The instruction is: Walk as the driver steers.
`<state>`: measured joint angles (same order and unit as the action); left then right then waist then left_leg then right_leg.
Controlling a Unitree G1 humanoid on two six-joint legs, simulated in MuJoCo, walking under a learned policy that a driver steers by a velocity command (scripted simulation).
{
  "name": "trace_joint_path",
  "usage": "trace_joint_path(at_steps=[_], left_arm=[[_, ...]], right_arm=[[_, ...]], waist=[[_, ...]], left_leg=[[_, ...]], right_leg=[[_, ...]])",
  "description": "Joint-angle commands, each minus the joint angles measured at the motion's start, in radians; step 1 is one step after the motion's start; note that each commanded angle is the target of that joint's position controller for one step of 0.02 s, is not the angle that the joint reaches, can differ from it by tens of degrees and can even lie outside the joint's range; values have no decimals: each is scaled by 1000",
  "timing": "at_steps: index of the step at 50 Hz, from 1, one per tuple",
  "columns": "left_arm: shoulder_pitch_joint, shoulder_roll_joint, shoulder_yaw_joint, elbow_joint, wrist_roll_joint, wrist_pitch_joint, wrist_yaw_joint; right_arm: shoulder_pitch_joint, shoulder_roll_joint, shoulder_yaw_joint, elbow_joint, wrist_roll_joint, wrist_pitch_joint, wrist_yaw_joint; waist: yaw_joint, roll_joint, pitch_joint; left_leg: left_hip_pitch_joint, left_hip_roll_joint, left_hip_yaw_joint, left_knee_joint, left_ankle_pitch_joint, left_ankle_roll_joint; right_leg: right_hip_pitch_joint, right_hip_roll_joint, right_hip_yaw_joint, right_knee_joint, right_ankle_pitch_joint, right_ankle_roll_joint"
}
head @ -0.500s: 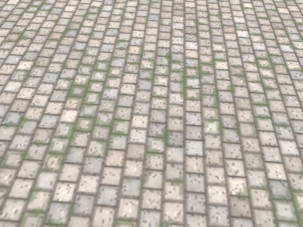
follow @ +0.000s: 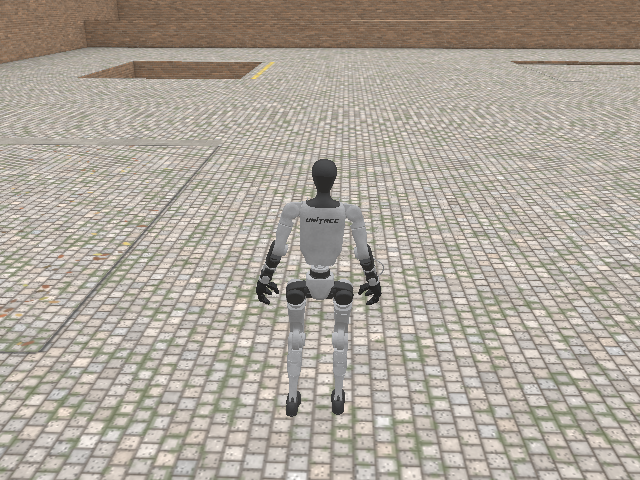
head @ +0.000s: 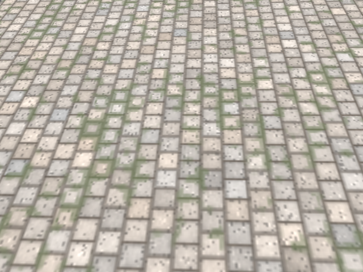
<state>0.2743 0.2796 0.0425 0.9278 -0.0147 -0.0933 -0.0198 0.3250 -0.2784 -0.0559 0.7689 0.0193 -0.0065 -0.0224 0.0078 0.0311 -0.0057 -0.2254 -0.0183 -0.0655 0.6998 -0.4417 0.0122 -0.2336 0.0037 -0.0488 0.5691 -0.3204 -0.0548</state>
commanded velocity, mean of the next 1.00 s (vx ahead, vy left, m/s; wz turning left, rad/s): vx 0.46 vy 0.00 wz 0.00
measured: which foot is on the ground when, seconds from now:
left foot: up 0.00-0.42, down 0.44-0.96, up 0.98-1.00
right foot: down 0.00-0.46, up 0.48-0.94, down 0.96-1.00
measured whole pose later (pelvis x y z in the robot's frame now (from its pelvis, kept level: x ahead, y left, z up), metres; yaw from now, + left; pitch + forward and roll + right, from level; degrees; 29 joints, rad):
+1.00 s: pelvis +0.54 -0.03 -0.01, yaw -1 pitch +2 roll +2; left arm 0.07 0.27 0.03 0.74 -0.01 -0.09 -0.03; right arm 0.36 -0.30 -0.05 0.92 0.01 -0.06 0.00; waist -0.05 0.00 0.03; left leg -0.12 -0.01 -0.02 0.78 -0.48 0.01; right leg -0.49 -0.01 -0.03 0.57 -0.12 -0.06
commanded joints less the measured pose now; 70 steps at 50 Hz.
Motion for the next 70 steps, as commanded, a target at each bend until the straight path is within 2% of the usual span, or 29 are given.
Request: trace_joint_path(at_steps=[1,3,5,7,11,16,19,21,22,23,24,25,27,28,31,36,40,43,45,47,48,49,50,51,53,54,59,64,70], left_arm=[[164,173,34,-5,11,-23,-2],[105,137,23,-29,8,-19,3],[129,90,4,-25,14,-9,2],[163,96,2,-17,13,0,6],[175,123,0,-18,15,15,27],[234,142,7,5,1,20,34],[213,169,22,1,0,28,37],[185,181,28,-10,11,45,40],[176,158,18,-33,24,46,43],[322,-6,-27,-56,28,28,28],[282,72,-11,-35,-1,-1,17],[145,151,15,-88,-35,-16,12],[48,130,16,-112,-22,-23,21],[73,115,19,-105,-12,-12,24],[101,64,11,-104,-1,22,27],[-105,56,3,-180,15,15,23],[-243,48,-6,-223,2,3,4],[-295,75,0,-258,0,-2,-12],[-265,96,8,-260,0,-6,-19],[-47,159,43,-201,2,-7,-12],[135,234,67,-166,11,-3,-2],[185,318,84,-144,15,3,-6],[187,203,57,-152,7,3,-9],[108,161,42,-167,10,1,-6],[-10,118,29,-186,19,-1,-6],[-31,99,23,-188,28,-5,-7],[0,132,36,-151,15,-20,-2],[61,151,39,-113,6,-5,16],[140,166,48,-52,-4,22,25]], right_arm=[[-155,-106,-22,-149,29,-63,0],[-146,-104,-26,-120,12,-81,13],[-173,-92,-29,-119,-3,-83,28],[-192,-55,-20,-124,-6,-79,41],[-332,-8,4,-175,0,-81,52],[-453,-23,8,-214,11,-94,75],[-408,-72,-8,-210,7,-100,80],[-162,-140,-44,-138,6,-91,63],[27,-180,-58,-91,-3,-83,48],[109,-273,-75,-63,-22,-83,48],[114,-172,-52,-50,-15,-81,48],[14,-135,-37,-51,-7,-81,44],[-114,-90,-22,-55,-14,-89,49],[-142,-70,-16,-53,-26,-96,52],[-146,-76,-18,-20,-16,-115,58],[-79,-130,-28,27,-12,-111,35],[15,-169,-33,71,2,-98,28],[47,-175,-36,100,7,-78,24],[43,-187,-39,108,5,-63,20],[19,-173,-31,104,-3,-49,18],[33,-122,-7,78,-26,-50,16],[166,7,30,67,-19,-74,26],[116,-101,9,86,3,-95,32],[17,-159,-8,57,28,-108,36],[-74,-140,-8,40,4,-109,27],[-59,-129,-11,44,-2,-100,27],[-106,-73,1,28,-17,-62,22],[-274,-47,12,-14,-13,-76,36],[-409,-64,12,-67,-2,-92,65]], waist=[[75,-184,119],[52,-129,130],[53,-133,100],[57,-131,74],[82,-114,109],[92,-123,161],[23,-147,90],[-114,-160,-82],[-189,-121,-215],[-102,169,-398],[-138,158,-430],[-117,123,-200],[-46,-14,-29],[-5,11,-12],[36,33,14],[-15,10,76],[-75,3,81],[-76,9,82],[-46,29,57],[68,21,-79],[128,-78,-239],[57,-357,-350],[100,-254,-346],[94,-191,-195],[43,-82,-58],[11,-98,-47],[-12,-79,11],[40,-86,54],[64,-93,86]], left_leg=[[-613,28,-59,410,-69,16],[-646,85,-24,401,113,37],[-595,110,10,349,222,30],[-578,106,53,304,279,7],[-485,80,103,43,430,-23],[-412,48,107,-153,501,5],[-310,9,114,-185,423,61],[12,-41,150,-202,414,119],[354,86,13,-147,409,171],[736,376,-507,-206,197,352],[699,413,-730,-384,44,366],[523,366,-561,-422,33,299],[210,284,-319,-484,239,247],[120,245,-241,-517,305,234],[-10,221,-140,-584,373,252],[-14,175,-25,-614,424,226],[72,199,-8,-588,399,203],[208,257,-31,-522,431,183],[268,277,-41,-458,532,162],[232,204,20,-188,790,119],[54,142,70,119,591,82],[-361,-51,78,465,-33,13],[-480,-14,-60,589,-136,22],[-545,39,-49,606,-55,39],[-488,121,-11,502,96,34],[-426,146,-18,464,139,30],[-441,162,4,279,268,-16],[-408,125,44,-33,523,-24],[-428,94,43,-184,471,19]], right_leg=[[330,-393,679,-412,-281,-230],[341,-310,493,-416,-138,-161],[334,-248,342,-416,125,-118],[334,-220,248,-408,358,-118],[230,-175,137,-448,441,-106],[264,-226,122,-457,445,-116],[362,-258,108,-330,797,-92],[337,-219,68,-35,1079,-59],[109,-192,72,226,863,-36],[-294,17,71,647,71,30],[-409,42,210,782,-235,20],[-494,-20,183,805,-173,8],[-433,-108,137,693,-14,9],[-365,-138,144,654,28,15],[-314,-163,126,569,56,45],[-382,-155,92,228,338,78],[-340,-109,65,35,445,73],[-378,-98,82,-33,357,38],[-324,-79,69,-57,270,11],[-16,-24,15,-91,248,-39],[284,-180,183,-54,286,-101],[614,-395,675,-172,77,-271],[612,-390,782,-264,-62,-262],[495,-359,628,-276,-30,-216],[251,-284,426,-318,196,-183],[184,-257,368,-346,263,-173],[104,-231,228,-441,401,-195],[113,-179,117,-465,365,-148],[291,-256,130,-395,405,-132]])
